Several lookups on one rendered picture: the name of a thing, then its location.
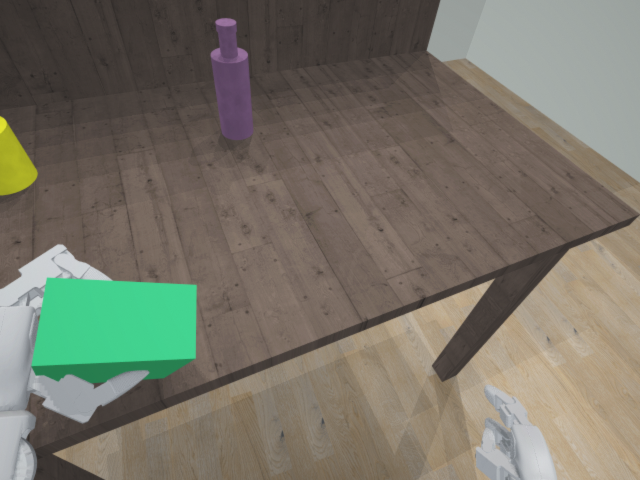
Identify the left robot hand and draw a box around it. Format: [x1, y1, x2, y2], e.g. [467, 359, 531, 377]
[0, 244, 150, 424]

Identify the table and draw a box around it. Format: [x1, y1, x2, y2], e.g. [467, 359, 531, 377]
[0, 0, 640, 480]

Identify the right robot hand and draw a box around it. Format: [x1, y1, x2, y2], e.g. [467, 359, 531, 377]
[476, 384, 557, 480]

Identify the left robot forearm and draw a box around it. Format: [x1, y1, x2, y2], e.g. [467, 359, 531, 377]
[0, 410, 37, 480]

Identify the sponge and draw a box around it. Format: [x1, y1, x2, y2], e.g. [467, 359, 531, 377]
[31, 278, 197, 383]

